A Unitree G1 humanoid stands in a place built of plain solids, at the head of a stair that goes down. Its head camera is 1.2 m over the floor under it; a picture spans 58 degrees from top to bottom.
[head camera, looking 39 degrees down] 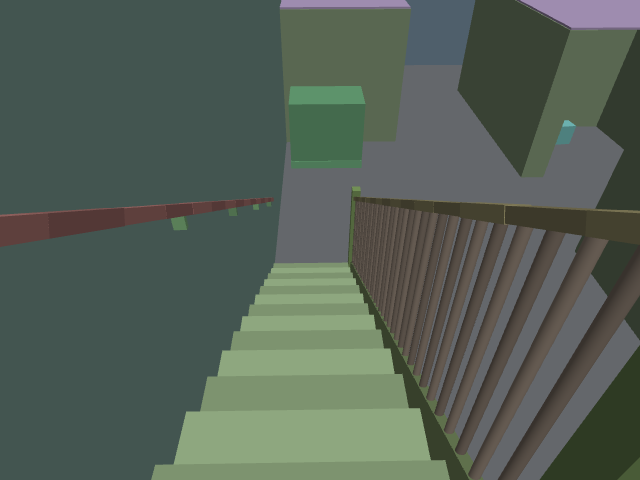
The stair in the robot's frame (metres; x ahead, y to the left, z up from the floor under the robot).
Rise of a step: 0.18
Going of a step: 0.27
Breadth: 0.90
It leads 1 degrees to the left of straight ahead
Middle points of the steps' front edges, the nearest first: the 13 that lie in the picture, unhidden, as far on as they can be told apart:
0.61 0.06 -0.18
0.88 0.06 -0.36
1.16 0.07 -0.53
1.43 0.07 -0.71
1.70 0.08 -0.89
1.98 0.08 -1.07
2.25 0.08 -1.25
2.53 0.09 -1.42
2.80 0.09 -1.60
3.07 0.10 -1.78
3.35 0.10 -1.96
3.62 0.11 -2.14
3.90 0.11 -2.31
